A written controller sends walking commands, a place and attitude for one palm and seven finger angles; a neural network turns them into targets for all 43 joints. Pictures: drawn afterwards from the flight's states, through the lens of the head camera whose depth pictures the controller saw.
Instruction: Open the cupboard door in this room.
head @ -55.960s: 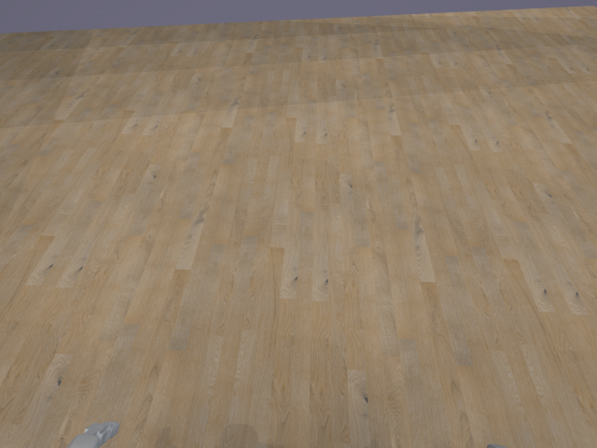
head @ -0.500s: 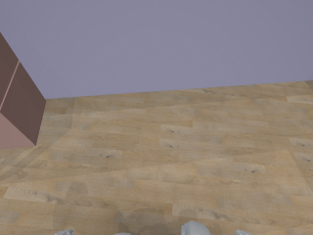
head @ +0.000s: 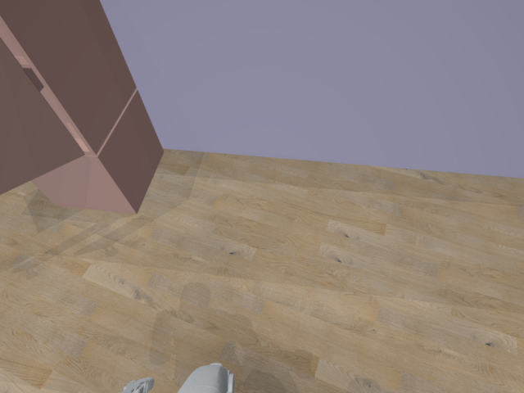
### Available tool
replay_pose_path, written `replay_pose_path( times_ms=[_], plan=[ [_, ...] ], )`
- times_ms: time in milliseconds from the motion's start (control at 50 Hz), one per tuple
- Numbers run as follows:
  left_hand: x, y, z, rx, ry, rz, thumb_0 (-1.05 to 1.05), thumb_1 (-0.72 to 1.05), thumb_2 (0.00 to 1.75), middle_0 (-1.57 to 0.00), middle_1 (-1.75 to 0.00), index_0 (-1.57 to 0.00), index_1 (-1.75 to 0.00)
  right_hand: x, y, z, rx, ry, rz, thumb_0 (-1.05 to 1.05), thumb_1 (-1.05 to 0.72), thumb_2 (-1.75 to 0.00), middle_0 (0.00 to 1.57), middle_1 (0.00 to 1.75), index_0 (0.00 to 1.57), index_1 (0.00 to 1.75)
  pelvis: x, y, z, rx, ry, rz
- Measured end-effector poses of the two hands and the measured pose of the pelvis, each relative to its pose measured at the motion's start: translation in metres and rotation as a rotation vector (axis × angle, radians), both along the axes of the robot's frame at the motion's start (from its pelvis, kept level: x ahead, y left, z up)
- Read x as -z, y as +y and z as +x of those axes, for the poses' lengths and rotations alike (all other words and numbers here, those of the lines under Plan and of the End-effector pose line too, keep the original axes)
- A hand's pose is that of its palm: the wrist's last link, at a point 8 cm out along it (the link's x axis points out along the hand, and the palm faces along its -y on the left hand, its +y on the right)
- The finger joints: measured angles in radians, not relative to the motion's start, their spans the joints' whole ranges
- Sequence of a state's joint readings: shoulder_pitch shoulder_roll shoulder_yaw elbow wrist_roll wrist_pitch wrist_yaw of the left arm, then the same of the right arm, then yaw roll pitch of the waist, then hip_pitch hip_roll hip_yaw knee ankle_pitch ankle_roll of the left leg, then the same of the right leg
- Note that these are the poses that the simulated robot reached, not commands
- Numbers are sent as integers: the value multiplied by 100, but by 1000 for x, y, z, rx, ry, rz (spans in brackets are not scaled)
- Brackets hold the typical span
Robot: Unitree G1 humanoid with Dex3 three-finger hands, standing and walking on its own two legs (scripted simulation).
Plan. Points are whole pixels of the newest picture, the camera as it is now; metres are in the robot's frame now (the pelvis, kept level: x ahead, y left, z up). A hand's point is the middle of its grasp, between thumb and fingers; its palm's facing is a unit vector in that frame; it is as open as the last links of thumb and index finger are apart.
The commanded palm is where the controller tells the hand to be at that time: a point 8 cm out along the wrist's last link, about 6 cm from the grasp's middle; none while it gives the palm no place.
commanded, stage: turn to face it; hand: left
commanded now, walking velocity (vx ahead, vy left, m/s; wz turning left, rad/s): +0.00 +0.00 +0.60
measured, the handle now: out of the picture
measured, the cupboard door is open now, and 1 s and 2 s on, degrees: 45 45 45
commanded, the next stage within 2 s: take the last steps up to it in 0.88 s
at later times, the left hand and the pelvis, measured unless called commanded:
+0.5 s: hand out of the picture +0.05 +0.26 -0.17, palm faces +0.30 -0.92 -0.24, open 7.4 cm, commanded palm none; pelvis +0.02 +0.03 +0.00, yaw +16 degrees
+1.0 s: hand out of the picture -0.03 +0.19 -0.16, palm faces +0.55 -0.80 -0.25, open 7.3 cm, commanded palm none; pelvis +0.03 +0.00 +0.00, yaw +33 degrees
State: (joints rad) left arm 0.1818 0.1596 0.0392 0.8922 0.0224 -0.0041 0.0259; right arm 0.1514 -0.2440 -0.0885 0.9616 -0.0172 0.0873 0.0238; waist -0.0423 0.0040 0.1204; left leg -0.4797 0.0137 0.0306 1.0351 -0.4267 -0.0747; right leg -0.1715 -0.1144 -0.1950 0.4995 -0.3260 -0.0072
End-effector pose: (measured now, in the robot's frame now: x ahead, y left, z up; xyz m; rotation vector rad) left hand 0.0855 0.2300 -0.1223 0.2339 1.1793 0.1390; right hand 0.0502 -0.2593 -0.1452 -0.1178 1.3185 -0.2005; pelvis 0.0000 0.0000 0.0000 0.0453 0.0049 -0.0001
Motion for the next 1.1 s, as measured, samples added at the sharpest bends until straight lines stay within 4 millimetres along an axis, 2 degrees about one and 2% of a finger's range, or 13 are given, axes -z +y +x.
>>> replay_pose_path(
  times_ms=[80, 180, 240, 340, 460, 620, 700, 800, 900, 1000, 1100],
  plan=[
    [9, 20, -34, -90, 39, -2, 0, 92, 90, -21, -30, -20, -30, -4, 12, 42, -105, -37, -17, 1, -91, -90, 20, 30, 20, 30, 4, 7, 2, -60, -3, -6],
    [35, 56, -78, -199, 112, -14, 0, 91, 90, -21, -30, -20, -30, -8, 41, 101, -230, -154, -59, 1, -91, -90, 20, 30, 20, 30, 20, 28, 6, -125, 2, -30],
    [39, 73, -92, -247, 156, -3, 0, 91, 90, -20, -30, -20, -30, -15, 57, 117, -278, -204, -76, 1, -91, -90, 20, 30, 20, 30, 21, 36, 5, -150, -2, -38],
    [26, 85, -83, -293, 102, -8, 1, 92, 90, -20, -30, -20, -30, -26, 72, 117, -329, -178, -85, 1, -91, -89, 20, 30, 20, 30, 8, 41, 7, -200, 1, -60],
    [13, 82, -61, -317, 15, -10, 1, 91, 90, -20, -30, -20, -30, -23, 77, 105, -355, -110, -56, 1, -91, -89, 20, 30, 21, 30, 1, 37, 13, -261, 9, -68],
    [4, 53, -31, -344, -69, 12, 0, 91, 90, -20, -30, -20, -30, 1, 53, 94, -362, -11, -15, 1, -91, -89, 20, 30, 21, 30, 7, 11, 25, -350, 16, -49],
    [0, 33, -34, -371, -94, 39, 0, 91, 90, -20, -30, -20, -30, 16, 38, 102, -383, 24, 4, 1, -91, -89, 20, 30, 21, 30, 12, -3, 30, -404, 5, -38],
    [-5, 9, -60, -443, -45, 18, 0, 91, 90, -20, -30, -20, -30, 10, 35, 122, -436, 38, 7, 1, -91, -89, 20, 30, 20, 30, 3, -10, 34, -467, -6, -16],
    [-2, -2, -96, -545, -4, 2, 0, 93, 90, -21, -30, -20, -30, 3, 49, 147, -521, 30, 0, 1, -91, -90, 20, 30, 20, 30, -1, -10, 37, -526, -5, -2],
    [10, -4, -147, -635, 69, -21, 0, 93, 90, -21, -30, -20, -30, -3, 87, 176, -622, -27, -6, 1, -91, -90, 20, 30, 20, 30, 2, 0, 32, -570, -9, -9],
    [35, -2, -202, -725, 160, -81, 0, 92, 90, -20, -30, -20, -30, -7, 136, 197, -721, -138, -12, 1, -91, -90, 20, 30, 20, 30, 15, 22, 23, -605, -16, -34]
  ],
)
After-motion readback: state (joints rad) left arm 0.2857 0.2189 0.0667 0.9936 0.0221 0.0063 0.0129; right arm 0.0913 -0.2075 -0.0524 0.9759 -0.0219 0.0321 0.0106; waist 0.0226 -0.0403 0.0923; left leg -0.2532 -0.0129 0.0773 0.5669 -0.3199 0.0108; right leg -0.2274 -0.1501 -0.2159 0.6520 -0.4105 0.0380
